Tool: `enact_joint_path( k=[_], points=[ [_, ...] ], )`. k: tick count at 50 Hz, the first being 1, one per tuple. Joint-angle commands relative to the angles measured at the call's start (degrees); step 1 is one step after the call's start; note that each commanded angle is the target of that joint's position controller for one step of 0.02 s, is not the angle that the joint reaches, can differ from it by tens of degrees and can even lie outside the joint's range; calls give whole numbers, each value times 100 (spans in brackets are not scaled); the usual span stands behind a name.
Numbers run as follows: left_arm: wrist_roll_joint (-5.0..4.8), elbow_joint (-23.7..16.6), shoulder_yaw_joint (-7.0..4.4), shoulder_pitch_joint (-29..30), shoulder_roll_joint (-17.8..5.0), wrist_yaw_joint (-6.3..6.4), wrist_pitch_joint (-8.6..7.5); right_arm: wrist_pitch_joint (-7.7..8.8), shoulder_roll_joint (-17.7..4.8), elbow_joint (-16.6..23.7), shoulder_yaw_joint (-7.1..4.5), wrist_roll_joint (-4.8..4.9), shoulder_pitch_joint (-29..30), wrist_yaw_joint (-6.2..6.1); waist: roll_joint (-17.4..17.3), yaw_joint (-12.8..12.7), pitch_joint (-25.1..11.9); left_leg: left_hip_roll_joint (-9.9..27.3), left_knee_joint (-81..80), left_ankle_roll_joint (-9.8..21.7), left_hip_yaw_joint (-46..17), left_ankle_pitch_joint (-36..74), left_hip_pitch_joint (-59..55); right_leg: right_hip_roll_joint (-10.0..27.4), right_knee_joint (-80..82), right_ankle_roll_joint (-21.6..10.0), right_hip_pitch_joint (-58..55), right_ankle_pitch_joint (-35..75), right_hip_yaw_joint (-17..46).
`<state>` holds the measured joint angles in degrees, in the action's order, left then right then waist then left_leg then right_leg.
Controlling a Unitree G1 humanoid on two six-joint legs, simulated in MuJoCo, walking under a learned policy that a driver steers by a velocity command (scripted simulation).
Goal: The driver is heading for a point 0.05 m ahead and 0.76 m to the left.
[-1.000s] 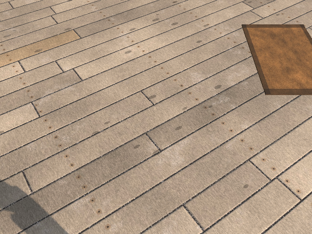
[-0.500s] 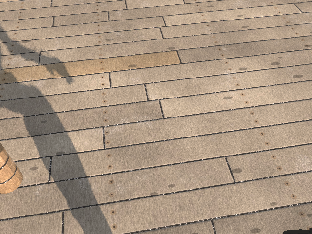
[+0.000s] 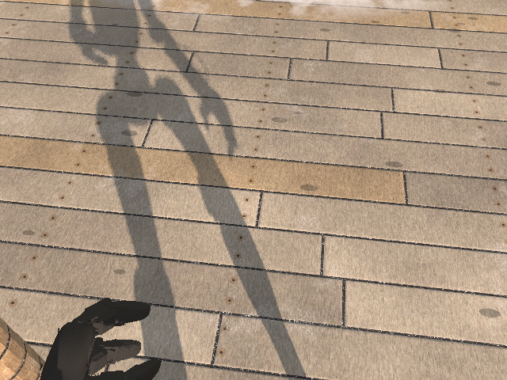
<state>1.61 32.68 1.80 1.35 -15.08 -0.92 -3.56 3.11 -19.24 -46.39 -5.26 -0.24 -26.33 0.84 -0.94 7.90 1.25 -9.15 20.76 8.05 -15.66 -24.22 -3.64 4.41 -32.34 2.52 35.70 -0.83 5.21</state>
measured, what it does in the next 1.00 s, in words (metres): walks ahead, turning left: right foot, then left foot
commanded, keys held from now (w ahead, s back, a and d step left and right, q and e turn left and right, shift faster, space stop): w+q+shift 1.00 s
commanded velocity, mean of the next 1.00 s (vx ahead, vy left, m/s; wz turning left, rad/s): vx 1.00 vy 0.00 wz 1.00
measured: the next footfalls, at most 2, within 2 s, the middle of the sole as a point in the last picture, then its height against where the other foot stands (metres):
right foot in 0.04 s outside the picture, level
left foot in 0.50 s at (193, 350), level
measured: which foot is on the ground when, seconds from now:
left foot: down 0.00-0.04, up 0.06-0.48, down 0.50-0.88, up 0.90-1.00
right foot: up 0.00-0.02, down 0.04-0.50, up 0.52-0.88, down 0.90-1.00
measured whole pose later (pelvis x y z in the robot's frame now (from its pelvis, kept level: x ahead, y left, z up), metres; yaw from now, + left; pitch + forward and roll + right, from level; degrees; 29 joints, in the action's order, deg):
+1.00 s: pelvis +0.81 +0.23 +0.00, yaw +58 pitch +1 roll -2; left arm 2.9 35.7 -1.4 -10.4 -17.1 0.5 -3.5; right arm 1.6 -22.3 -44.4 -4.0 -1.6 -18.1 1.0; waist -2.0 2.3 1.4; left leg -5.5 71.6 7.3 -4.6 -19.9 18.9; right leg 1.9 -34.8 2.3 21.6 -14.2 -1.2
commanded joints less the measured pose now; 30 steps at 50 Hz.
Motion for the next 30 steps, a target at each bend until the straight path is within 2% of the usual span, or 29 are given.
enact_joint_path(
  k=[1,2,3,4,5,6,7,8,9,10,12,13,14,15,16,17,18,19,20,21,22,23,24,25,26,27,28,29,30],
  points=[
    [-48,109,-498,-1672,-1199,170,-128,74,-1292,447,-313,-100,718,-37,22,-1460,-994,750,1792,90,-608,4492,1546,-523,152,-138,-3551,-897,-430],
    [48,328,-659,-2940,-1579,300,-163,147,-910,558,-196,-110,914,-13,288,-2031,-1645,478,3597,-29,-274,3745,2389,231,2,-307,-4954,-2152,254],
    [330,325,-764,-3106,-2066,325,-183,173,193,834,87,120,294,-30,2101,-1488,-2393,-162,5491,-181,384,-579,4038,2143,1074,-764,-6210,-4644,3343],
    [202,250,-791,-2334,-1888,297,-115,79,-61,919,187,76,306,-60,2298,-1129,-2117,297,6202,-109,721,-171,4751,2331,2037,-968,-5528,-5467,5094],
    [139,149,-670,-1725,-1279,288,-77,-25,-424,832,118,-83,807,-51,1261,-1111,-1175,697,6194,-121,919,464,4921,2018,1961,-935,-4659,-5165,4039],
    [126,237,-594,-1594,-959,261,-49,-81,-518,837,92,-174,1040,28,582,-1079,-728,952,5886,-169,1066,747,4819,1732,1803,-885,-4055,-4082,2880],
    [141,404,-559,-1736,-848,259,-48,-138,-462,888,91,-216,1318,129,403,-1098,-423,1117,5711,-206,1086,778,4724,1445,1818,-769,-3635,-3122,1998],
    [116,595,-536,-1899,-799,262,-95,-219,-313,996,130,-240,1361,220,675,-992,-225,1251,5624,-261,1070,754,4706,1326,1880,-733,-3340,-2650,1459],
    [56,767,-518,-2038,-698,218,-160,-298,-171,1071,180,-235,1480,281,755,-940,-53,1376,5565,-284,1082,791,4784,1229,1994,-655,-3208,-2272,1036],
    [4,893,-499,-2170,-596,172,-225,-354,-83,1169,218,-224,1651,314,692,-926,25,1437,5554,-288,1114,880,4909,1186,2079,-616,-3187,-1810,674],
    [-31,992,-508,-2168,-630,111,-330,-407,-70,1387,266,-221,1958,360,615,-829,115,1508,5393,-319,1199,1305,5119,1225,2244,-638,-3145,-853,19],
    [-15,1020,-509,-2084,-655,99,-364,-417,-85,1485,283,-212,2151,370,579,-769,203,1498,5194,-341,1274,1544,5098,1149,2364,-622,-3024,-483,-399],
    [-15,1033,-502,-1997,-696,99,-434,-433,-72,1606,315,-145,2331,352,577,-692,341,1487,4737,-396,1419,1857,4833,961,2528,-548,-2754,-257,-835],
    [-10,1080,-512,-1946,-762,102,-478,-443,-115,1677,333,-127,2534,367,563,-679,497,1447,4233,-400,1607,2070,4688,849,2699,-559,-2658,-43,-1158],
    [-17,1181,-519,-2069,-775,91,-468,-417,-196,1760,340,-123,2801,413,366,-746,573,1362,3716,-355,1820,2328,4482,761,2791,-514,-2731,129,-1454],
    [-11,1251,-539,-2196,-872,95,-462,-402,-155,1781,369,-118,2969,459,348,-805,622,1300,3267,-266,2024,2447,4294,711,2860,-472,-2862,414,-1673],
    [-42,1280,-557,-2309,-970,92,-411,-391,-36,1830,432,-161,3139,448,254,-855,758,1194,2794,-128,2313,2402,4127,650,2724,-406,-3028,1281,-1960],
    [-37,1319,-567,-2482,-1052,110,-372,-370,-18,1815,452,-163,3209,438,244,-883,689,967,2491,-4,2585,2301,3851,644,2456,-349,-3310,2722,-2099],
    [-37,1324,-593,-2619,-1182,144,-315,-349,-71,1751,435,-164,3090,407,371,-799,493,745,2348,101,2750,2133,3577,694,2016,-292,-3666,4209,-2162],
    [-15,1285,-647,-2588,-1363,193,-192,-332,-169,1650,393,-175,2777,394,628,-572,176,587,2249,252,2779,1796,3405,860,1419,-237,-4105,5412,-2147],
    [30,1226,-696,-2491,-1520,248,-74,-309,-314,1494,330,-157,2194,360,747,-223,-212,454,2184,387,2708,1530,2818,1019,542,-244,-4225,6122,-2115],
    [58,1106,-743,-2260,-1647,274,26,-279,-514,1219,215,-128,1204,304,851,262,-701,339,2105,555,2528,1328,1763,1156,-663,-349,-3969,6362,-2006],
    [92,943,-752,-2027,-1627,248,93,-244,-780,780,29,-128,-48,180,618,754,-1256,242,1756,745,2140,1106,20,1116,-2472,-391,-2947,5446,-1906],
    [64,843,-683,-1897,-1192,160,69,-345,-1225,714,-262,76,26,12,-510,579,-1183,629,1519,860,1209,518,-1171,54,-4670,-242,-1176,140,-1939],
    [-15,69,-533,-2196,-769,53,-74,-476,-1922,1057,-351,-160,732,5,-1593,-250,-1666,2093,555,1992,-2284,229,-2497,-646,-6551,84,1351,-2797,-1193],
    [-17,-91,-505,-1556,-1065,74,-267,-500,-1766,1151,-376,-165,278,-47,-274,210,-1791,2367,-282,2102,-3125,-19,-2350,-426,-6530,49,1781,-2340,-181],
    [-54,-118,-462,-1403,-1013,81,-357,-421,-1503,900,-329,-140,321,-90,210,-63,-883,2330,-598,1882,-2865,333,-1467,-130,-5878,-9,1810,-2134,-108],
    [17,-120,-415,-1308,-957,116,-346,-305,-1241,720,-246,-110,386,-119,631,-415,-274,2070,-608,1635,-2381,966,-492,102,-5096,-13,1452,-2131,-101],
    [232,-99,-364,-1296,-834,138,-189,-159,-1044,726,-146,-170,575,-197,804,-643,-171,1863,-416,1453,-1854,1648,150,191,-5039,-21,1061,-2304,-107]
  ],
)
Velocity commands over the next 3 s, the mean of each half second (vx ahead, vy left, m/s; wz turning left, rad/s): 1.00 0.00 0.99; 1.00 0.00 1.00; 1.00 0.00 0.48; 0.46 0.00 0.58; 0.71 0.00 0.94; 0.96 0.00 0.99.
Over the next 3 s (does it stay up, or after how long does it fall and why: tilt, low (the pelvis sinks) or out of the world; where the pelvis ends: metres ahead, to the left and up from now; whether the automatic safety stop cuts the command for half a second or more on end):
stays up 0.76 1.57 -0.02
